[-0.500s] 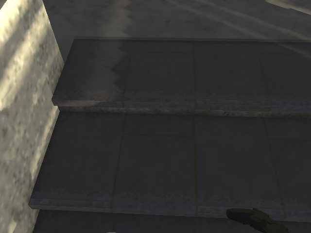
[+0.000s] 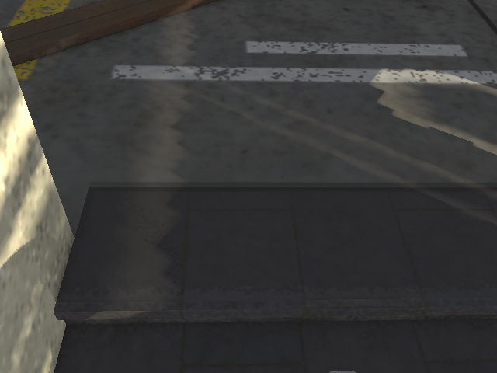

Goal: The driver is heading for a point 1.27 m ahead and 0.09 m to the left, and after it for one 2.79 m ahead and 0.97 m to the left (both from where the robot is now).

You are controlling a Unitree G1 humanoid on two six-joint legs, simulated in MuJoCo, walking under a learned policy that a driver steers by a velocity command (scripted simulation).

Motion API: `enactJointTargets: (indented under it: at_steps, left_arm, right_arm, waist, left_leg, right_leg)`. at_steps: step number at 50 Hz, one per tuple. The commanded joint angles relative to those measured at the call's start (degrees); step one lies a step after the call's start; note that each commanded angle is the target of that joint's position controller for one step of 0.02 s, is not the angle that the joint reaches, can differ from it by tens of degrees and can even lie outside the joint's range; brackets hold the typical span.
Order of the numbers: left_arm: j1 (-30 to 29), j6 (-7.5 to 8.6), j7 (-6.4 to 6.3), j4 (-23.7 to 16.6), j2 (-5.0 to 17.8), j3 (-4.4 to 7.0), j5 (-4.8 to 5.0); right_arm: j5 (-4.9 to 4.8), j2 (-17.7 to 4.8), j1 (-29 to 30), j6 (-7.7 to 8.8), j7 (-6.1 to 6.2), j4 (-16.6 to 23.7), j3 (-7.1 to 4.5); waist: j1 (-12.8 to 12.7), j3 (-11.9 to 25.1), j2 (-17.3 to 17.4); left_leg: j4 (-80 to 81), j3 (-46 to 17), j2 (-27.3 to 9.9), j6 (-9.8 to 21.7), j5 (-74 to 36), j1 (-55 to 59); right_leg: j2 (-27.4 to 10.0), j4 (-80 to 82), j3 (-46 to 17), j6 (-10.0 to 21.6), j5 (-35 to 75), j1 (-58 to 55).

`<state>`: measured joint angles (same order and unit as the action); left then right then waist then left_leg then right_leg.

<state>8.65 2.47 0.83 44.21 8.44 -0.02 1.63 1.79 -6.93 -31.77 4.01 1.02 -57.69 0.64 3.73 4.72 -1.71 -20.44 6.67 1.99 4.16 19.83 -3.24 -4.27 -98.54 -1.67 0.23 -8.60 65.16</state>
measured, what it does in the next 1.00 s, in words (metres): climbs: right foot 0.11 m higher, then left foot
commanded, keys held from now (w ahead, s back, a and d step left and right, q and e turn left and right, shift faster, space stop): w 1.00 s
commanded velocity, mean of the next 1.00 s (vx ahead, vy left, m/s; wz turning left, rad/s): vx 0.50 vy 0.00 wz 0.00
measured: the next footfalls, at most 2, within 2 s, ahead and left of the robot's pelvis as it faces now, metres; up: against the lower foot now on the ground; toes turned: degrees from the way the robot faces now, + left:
right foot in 0.20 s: +0.37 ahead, -0.12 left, +0.11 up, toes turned -5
left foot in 0.60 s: +0.52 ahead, +0.15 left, +0.11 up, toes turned +4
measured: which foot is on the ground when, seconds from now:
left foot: down 0.00-0.22, up 0.24-0.58, down 0.60-1.00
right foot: up 0.00-0.18, down 0.20-0.82, up 0.84-1.00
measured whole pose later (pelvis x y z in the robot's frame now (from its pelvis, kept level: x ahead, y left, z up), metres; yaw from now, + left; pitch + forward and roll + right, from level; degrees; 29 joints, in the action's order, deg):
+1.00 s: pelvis +0.67 +0.04 +0.09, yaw +0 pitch +6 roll -1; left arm 15.5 4.1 0.3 48.1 12.7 1.6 3.6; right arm 1.6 -10.9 -17.3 0.8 -0.3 -53.9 -1.7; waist -0.7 1.3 0.2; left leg -25.4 4.9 -2.6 -0.9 29.2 -2.5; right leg 2.0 -116.9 -2.2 2.0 -41.0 58.1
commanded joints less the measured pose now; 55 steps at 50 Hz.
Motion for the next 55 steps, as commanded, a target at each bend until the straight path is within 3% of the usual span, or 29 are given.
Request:
enactJointTargets:
  at_steps: [1,3,5,8,10,11,12,13,14,15,16,18,22,25,32,36,38,39,41,42,43,44,46,48,50,51,52,54,55]
  left_arm:
    - [-10.80,2.05,0.88,-8.10,-2.08,-1.89,-0.24]
    - [-17.74,2.93,1.68,-12.05,-3.23,-3.48,-1.14]
    - [-23.73,3.74,2.48,-15.64,-2.45,-4.36,-1.52]
    - [-13.77,4.41,2.24,-13.99,2.26,-1.68,0.07]
    - [5.11,3.25,1.82,-10.35,11.22,2.08,0.13]
    - [15.26,2.50,1.59,-7.33,17.00,3.78,-1.97]
    - [20.60,2.62,1.32,-3.28,21.12,5.14,-3.93]
    - [20.65,2.43,-0.13,-3.12,14.31,3.53,-4.87]
    - [13.79,2.85,-0.05,-2.64,10.26,2.46,-3.19]
    - [9.89,3.31,0.38,-1.89,6.04,1.63,-1.37]
    - [8.85,3.63,0.51,0.46,3.53,1.05,-2.20]
    - [8.97,4.04,1.05,4.53,0.17,0.22,-3.80]
    - [8.34,4.85,1.18,7.62,3.51,0.96,-1.73]
    - [8.23,5.82,-0.16,8.23,6.82,1.21,-1.56]
    - [26.51,2.15,-2.03,13.26,7.19,1.73,-2.29]
    - [36.80,-0.45,-4.64,15.60,5.76,1.93,-1.88]
    - [34.72,-0.96,-4.89,15.27,5.52,1.71,-2.11]
    - [28.54,-1.25,-4.17,13.93,5.22,1.12,-2.83]
    - [18.73,0.02,-2.40,11.01,13.82,2.72,-1.48]
    - [8.74,2.68,-1.40,8.00,12.79,2.89,-1.70]
    - [10.91,7.17,-0.57,5.55,3.85,1.47,-3.73]
    - [13.86,9.24,1.38,7.22,6.73,2.44,-0.83]
    - [-0.68,7.00,0.07,1.10,3.44,2.26,2.45]
    - [-5.91,3.55,-0.57,-4.65,-4.15,-0.83,3.33]
    - [-6.15,1.84,0.54,-12.54,-8.00,-3.70,1.83]
    - [-1.84,2.15,1.02,-14.71,-6.86,-4.24,0.16]
    - [9.32,3.04,0.98,-11.84,-3.36,-3.28,-1.51]
    - [21.80,2.72,-0.89,-6.14,8.13,2.38,-2.92]
    - [25.59,1.49,-1.88,-4.21,11.04,3.77,-3.13]
  right_arm:
    - [-0.33,-5.17,-5.34,-1.73,0.72,0.23,-0.66]
    - [-0.16,-4.47,-5.26,-2.49,1.94,0.10,-0.17]
    - [-1.97,-8.38,-4.12,-2.37,2.60,0.93,-1.26]
    - [-1.62,-14.95,-3.51,-0.13,0.77,0.20,-1.72]
    - [-0.23,-17.92,1.43,-0.42,-0.31,0.91,-2.22]
    - [-0.76,-16.51,3.51,0.03,0.12,3.41,-1.98]
    - [-1.85,-4.98,-2.90,2.02,-1.52,4.39,0.11]
    - [-1.47,-9.52,-0.54,4.58,-3.44,3.27,-1.59]
    - [-3.69,-9.70,6.31,4.54,-3.98,7.35,-2.31]
    - [-3.47,-8.47,13.13,3.89,-3.55,10.50,-1.67]
    - [-2.83,-7.01,17.85,3.17,-3.34,12.96,-1.46]
    - [-3.20,-4.18,15.98,1.73,-3.19,14.91,-0.64]
    - [-2.88,-3.51,16.85,0.17,-2.38,17.07,0.97]
    - [-0.57,-8.78,24.30,0.65,-1.66,19.33,-0.37]
    - [-1.59,-4.35,39.42,0.39,-2.95,20.15,0.42]
    - [-2.03,1.38,53.51,3.44,-5.26,26.66,3.65]
    - [-1.82,0.02,52.61,4.22,-6.12,28.82,4.07]
    - [-2.05,-3.35,44.30,4.64,-6.09,27.40,2.85]
    - [-3.48,-12.71,19.03,4.11,-4.92,17.74,-2.31]
    - [-3.56,-16.61,5.08,2.21,-3.62,10.91,-4.48]
    - [0.60,-22.86,-1.64,-0.10,-2.11,8.10,-4.90]
    - [2.41,-18.30,-4.99,-2.70,-1.10,10.94,-4.33]
    - [0.63,-12.09,-4.64,-3.71,-0.90,5.63,-4.09]
    - [0.69,-3.42,4.07,-3.71,-1.45,2.73,-2.18]
    - [-1.69,-2.32,21.93,-3.24,-1.14,4.04,-1.08]
    - [-2.11,-6.39,29.89,-3.15,-0.15,5.88,-1.46]
    - [0.05,-9.54,35.30,-1.60,0.77,8.76,-2.05]
    - [-2.98,-25.02,24.71,1.74,1.03,9.02,-6.50]
    - [-4.84,-26.96,24.44,1.33,1.16,7.63,-7.08]
  waist:
    - [-0.55,-13.91,2.90]
    - [0.69,-14.58,3.40]
    - [1.76,-12.65,1.88]
    - [-5.93,-4.39,13.39]
    - [-18.14,4.58,22.30]
    - [-20.69,12.98,15.76]
    - [-13.25,24.86,-15.85]
    - [-13.92,27.69,-13.53]
    - [-9.95,15.81,-8.86]
    - [-8.38,7.24,1.53]
    - [-6.91,1.85,4.46]
    - [-2.51,-1.30,1.68]
    - [1.37,-6.55,1.79]
    - [-0.21,-4.82,-1.69]
    - [-10.60,-7.72,1.66]
    - [-14.80,-10.34,-4.64]
    - [-11.99,-5.82,-5.07]
    - [-5.97,-0.28,-4.51]
    - [4.68,9.96,-5.25]
    - [9.41,4.46,3.08]
    - [5.46,5.84,23.89]
    - [8.85,18.78,17.80]
    - [9.10,9.12,14.76]
    - [1.73,-6.27,12.28]
    - [-10.25,-16.44,11.75]
    - [-15.37,-16.44,11.94]
    - [-20.44,-7.00,9.46]
    - [-23.31,10.33,9.67]
    - [-26.21,11.42,9.54]
  left_leg:
    - [7.02,-15.75,-18.16,8.24,-4.19,9.15]
    - [8.75,-12.79,-16.29,6.60,-11.23,3.35]
    - [21.32,-9.67,-16.20,7.05,-18.28,-10.33]
    - [9.29,-3.15,-16.23,6.08,-82.74,3.14]
    - [-11.92,-3.91,-15.80,2.96,-104.16,9.47]
    - [-28.25,-7.58,-13.57,1.80,-84.05,-2.16]
    - [-53.24,-12.67,2.84,-1.03,-16.91,-22.57]
    - [-68.79,-24.49,4.97,0.17,-3.84,-23.41]
    - [-73.26,-22.22,2.70,0.75,-3.08,-30.86]
    - [-72.53,-17.80,-0.99,1.87,-3.96,-34.01]
    - [-74.14,-15.84,-2.61,3.07,-4.83,-35.68]
    - [-79.94,-16.62,-4.27,5.47,-5.50,-37.05]
    - [-69.34,-17.42,-5.35,4.80,-13.31,-47.81]
    - [-50.71,-9.41,-6.69,-0.63,-24.43,-42.02]
    - [-55.16,-4.89,-9.78,-4.32,-9.53,-72.87]
    - [-55.85,-4.78,-9.92,-5.34,10.98,-87.90]
    - [-41.27,-4.31,-7.15,-2.96,15.21,-74.65]
    - [-23.87,-2.01,-2.50,-1.50,11.79,-50.04]
    - [7.45,-7.91,-5.54,-1.01,-27.37,1.82]
    - [9.69,-13.19,-11.97,0.47,-49.40,28.12]
    - [-19.91,-18.84,-23.34,0.77,-115.70,48.77]
    - [-19.86,-21.56,-30.27,10.33,-117.54,50.73]
    - [-11.05,-18.68,-23.48,9.43,-80.16,44.17]
    - [-4.71,-13.28,-21.75,7.37,-72.73,23.83]
    - [7.07,-1.83,-17.81,-0.03,-56.57,-5.81]
    - [11.65,4.10,-13.43,-1.24,-56.64,-21.49]
    - [11.39,8.79,-6.89,-0.09,-68.83,-37.13]
    - [1.01,-3.01,-14.88,3.98,-101.06,-24.23]
    - [-8.32,-4.71,-16.50,3.75,-101.47,-12.61]
  right_leg:
    - [-2.50,-6.13,-1.00,-1.01,-6.15,29.16]
    - [-3.93,0.68,6.06,-2.03,-4.15,24.45]
    - [-4.04,24.62,10.97,-0.34,1.81,-5.28]
    - [7.10,35.41,17.77,5.15,-6.57,-27.01]
    - [9.05,48.80,10.45,10.61,-4.77,-44.41]
    - [1.42,50.07,-6.58,14.27,-0.66,-62.74]
    - [-15.68,69.12,-43.31,26.00,-4.61,-81.09]
    - [-16.30,79.34,-53.99,22.77,1.96,-78.92]
    - [-14.80,78.24,-42.91,17.99,-2.81,-70.26]
    - [-12.61,76.45,-32.64,14.33,-5.49,-60.94]
    - [-11.39,77.03,-24.90,13.50,-2.71,-52.47]
    - [-8.08,79.86,-16.26,12.72,-6.06,-45.63]
    - [-4.58,85.59,-3.67,9.95,-3.47,-41.32]
    - [-2.08,90.26,2.86,10.31,7.74,-40.45]
    - [-11.23,83.28,-7.99,12.96,8.97,-79.05]
    - [-13.99,78.47,-12.49,11.09,23.13,-98.37]
    - [-11.05,71.43,-7.63,7.83,48.45,-97.13]
    - [-5.92,65.01,-2.38,4.64,66.64,-87.77]
    - [-5.54,47.48,-3.15,2.30,61.38,-66.08]
    - [3.72,28.17,-1.29,1.49,-0.12,-34.01]
    - [9.89,6.20,-9.18,3.04,-35.79,-3.80]
    - [11.58,-4.23,-16.03,2.77,-30.26,0.37]
    - [8.57,-17.38,-2.68,0.87,-29.43,16.06]
    - [7.84,-33.47,1.86,1.11,-38.19,24.01]
    - [1.74,-15.00,1.86,2.66,-35.10,13.53]
    - [-0.05,2.97,5.40,1.17,-27.99,-3.06]
    - [4.87,13.70,10.56,0.58,-10.11,-35.77]
    - [10.26,26.71,9.82,-0.10,1.90,-67.00]
    - [10.01,39.58,7.03,0.90,3.46,-67.01]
